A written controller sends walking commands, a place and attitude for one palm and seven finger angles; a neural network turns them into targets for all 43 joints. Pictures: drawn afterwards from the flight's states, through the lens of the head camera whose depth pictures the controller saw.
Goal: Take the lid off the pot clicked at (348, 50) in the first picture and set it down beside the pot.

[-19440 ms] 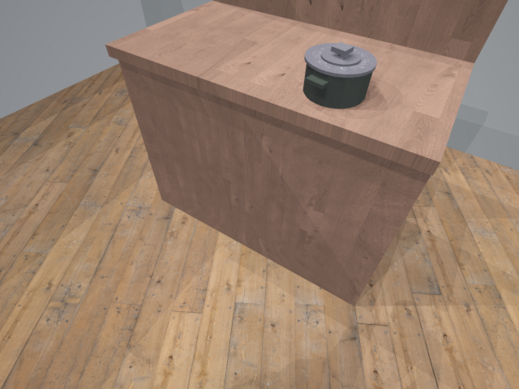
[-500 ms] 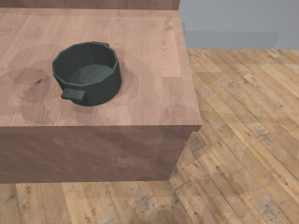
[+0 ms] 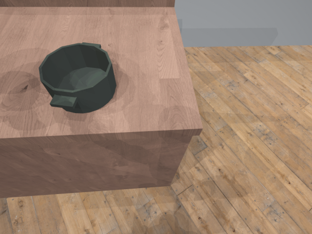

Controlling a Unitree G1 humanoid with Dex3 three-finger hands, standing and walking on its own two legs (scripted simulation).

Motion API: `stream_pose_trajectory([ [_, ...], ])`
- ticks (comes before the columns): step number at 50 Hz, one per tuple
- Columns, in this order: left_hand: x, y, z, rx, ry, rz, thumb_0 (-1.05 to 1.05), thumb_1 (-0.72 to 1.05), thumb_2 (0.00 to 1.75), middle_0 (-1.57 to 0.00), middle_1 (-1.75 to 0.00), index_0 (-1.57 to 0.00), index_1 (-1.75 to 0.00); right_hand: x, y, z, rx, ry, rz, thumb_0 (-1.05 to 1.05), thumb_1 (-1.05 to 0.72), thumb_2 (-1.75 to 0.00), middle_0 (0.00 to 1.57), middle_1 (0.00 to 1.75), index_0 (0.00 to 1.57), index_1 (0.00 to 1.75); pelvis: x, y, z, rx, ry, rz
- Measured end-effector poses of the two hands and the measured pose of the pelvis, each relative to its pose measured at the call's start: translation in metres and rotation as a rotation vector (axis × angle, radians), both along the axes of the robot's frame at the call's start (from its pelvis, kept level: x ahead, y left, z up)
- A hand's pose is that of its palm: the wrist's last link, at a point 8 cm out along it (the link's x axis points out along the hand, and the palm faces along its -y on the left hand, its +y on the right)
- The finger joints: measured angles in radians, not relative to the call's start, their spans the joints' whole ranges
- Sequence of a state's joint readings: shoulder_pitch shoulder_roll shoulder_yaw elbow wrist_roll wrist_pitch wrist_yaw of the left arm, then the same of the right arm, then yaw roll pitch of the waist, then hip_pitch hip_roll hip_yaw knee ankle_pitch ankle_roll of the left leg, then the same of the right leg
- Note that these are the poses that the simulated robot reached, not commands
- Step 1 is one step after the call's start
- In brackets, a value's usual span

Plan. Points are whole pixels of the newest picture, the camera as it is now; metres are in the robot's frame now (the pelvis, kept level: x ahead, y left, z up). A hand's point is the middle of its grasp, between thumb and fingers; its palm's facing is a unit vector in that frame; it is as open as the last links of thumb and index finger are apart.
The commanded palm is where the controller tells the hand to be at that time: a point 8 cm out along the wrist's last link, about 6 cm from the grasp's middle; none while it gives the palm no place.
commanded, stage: lower the lid onto the table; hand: left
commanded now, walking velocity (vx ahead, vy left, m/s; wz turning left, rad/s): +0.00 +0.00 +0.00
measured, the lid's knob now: out of the picture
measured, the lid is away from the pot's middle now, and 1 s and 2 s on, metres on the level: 0.23 0.23 0.22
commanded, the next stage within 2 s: none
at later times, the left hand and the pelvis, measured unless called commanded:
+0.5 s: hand out of the picture +0.46 +0.37 +0.23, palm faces -0.29 -0.26 -0.92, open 7.7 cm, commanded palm +0.50 +0.37 +0.30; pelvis -0.01 +0.00 +0.00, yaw +0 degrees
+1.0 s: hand out of the picture +0.47 +0.37 +0.20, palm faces -0.34 -0.27 -0.90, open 7.7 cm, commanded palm +0.51 +0.37 +0.27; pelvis +0.00 +0.01 -0.01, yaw +0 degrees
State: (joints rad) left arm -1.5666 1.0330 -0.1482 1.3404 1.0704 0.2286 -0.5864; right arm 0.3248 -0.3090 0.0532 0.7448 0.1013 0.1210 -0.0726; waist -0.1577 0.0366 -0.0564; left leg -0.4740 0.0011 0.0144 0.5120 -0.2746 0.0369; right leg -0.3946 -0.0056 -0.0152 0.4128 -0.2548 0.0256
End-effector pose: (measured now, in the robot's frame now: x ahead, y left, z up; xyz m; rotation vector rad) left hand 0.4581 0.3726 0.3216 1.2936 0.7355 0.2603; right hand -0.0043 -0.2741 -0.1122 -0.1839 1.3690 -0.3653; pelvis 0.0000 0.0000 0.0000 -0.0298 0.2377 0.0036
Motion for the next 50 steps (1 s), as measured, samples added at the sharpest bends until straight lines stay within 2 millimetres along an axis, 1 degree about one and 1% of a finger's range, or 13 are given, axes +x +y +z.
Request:
stream_pose_trajectory([
  [4, 0.0, 0.006, -0.007, 0.003, 0.015, 0.01, 0.01, 0.29, 0.83, -0.59, -0.99, -0.56, -0.93, -0.002, 0.0, 0.001, -0.008, 0.012, 0.002, 0.0, -0.91, -0.9, 0.21, 0.3, 0.2, 0.3, 0.001, 0.001, 0.0, -0.003, 0.003, 0.005],
  [9, 0.0, 0.007, -0.011, 0.008, 0.017, -0.001, 0.01, 0.3, 0.83, -0.59, -0.99, -0.56, -0.92, 0.001, 0.001, 0.001, -0.01, 0.007, 0.013, 0.0, -0.91, -0.9, 0.21, 0.3, 0.2, 0.3, 0.001, 0.002, -0.001, -0.004, 0.005, 0.011],
  [19, 0.0, 0.001, -0.022, 0.008, 0.041, -0.039, 0.01, 0.3, 0.83, -0.59, -0.99, -0.56, -0.92, 0.013, 0.007, -0.002, 0.004, -0.037, 0.024, 0.0, -0.91, -0.9, 0.21, 0.3, 0.2, 0.3, -0.002, 0.004, -0.002, -0.006, 0.006, 0.012],
  [24, 0.001, -0.003, -0.03, 0.006, 0.058, -0.057, 0.01, 0.3, 0.83, -0.59, -0.99, -0.56, -0.92, 0.013, 0.009, -0.004, 0.004, -0.048, 0.023, 0.0, -0.91, -0.9, 0.21, 0.3, 0.2, 0.3, -0.005, 0.004, -0.003, -0.007, 0.006, 0.01],
  [30, 0.004, -0.004, -0.042, -0.004, 0.082, -0.07, 0.01, 0.3, 0.83, -0.59, -0.99, -0.56, -0.92, 0.006, 0.008, -0.003, -0.008, -0.035, 0.009, 0.0, -0.91, -0.9, 0.21, 0.3, 0.2, 0.3, -0.007, 0.005, -0.004, -0.008, 0.01, 0.004],
  [38, 0.01, 0.001, -0.055, -0.019, 0.094, -0.082, 0.01, 0.3, 0.83, -0.59, -0.99, -0.56, -0.92, -0.014, 0.006, 0.001, -0.034, 0.014, -0.017, 0.0, -0.91, -0.9, 0.21, 0.3, 0.2, 0.3, -0.006, 0.007, -0.005, -0.012, 0.022, 0.0],
  [43, 0.014, 0.003, -0.059, -0.022, 0.085, -0.092, 0.01, 0.3, 0.83, -0.59, -0.99, -0.56, -0.92, -0.024, 0.007, 0.003, -0.041, 0.042, -0.031, 0.0, -0.91, -0.9, 0.21, 0.3, 0.2, 0.3, -0.004, 0.009, -0.006, -0.015, 0.031, -0.001],
  [50, 0.017, 0.002, -0.068, -0.017, 0.099, -0.108, 0.01, 0.3, 0.83, -0.59, -0.99, -0.56, -0.92, -0.03, 0.011, 0.001, -0.032, 0.063, -0.037, 0.0, -0.91, -0.9, 0.21, 0.3, 0.2, 0.3, -0.004, 0.011, -0.007, -0.018, 0.036, 0.001],
])
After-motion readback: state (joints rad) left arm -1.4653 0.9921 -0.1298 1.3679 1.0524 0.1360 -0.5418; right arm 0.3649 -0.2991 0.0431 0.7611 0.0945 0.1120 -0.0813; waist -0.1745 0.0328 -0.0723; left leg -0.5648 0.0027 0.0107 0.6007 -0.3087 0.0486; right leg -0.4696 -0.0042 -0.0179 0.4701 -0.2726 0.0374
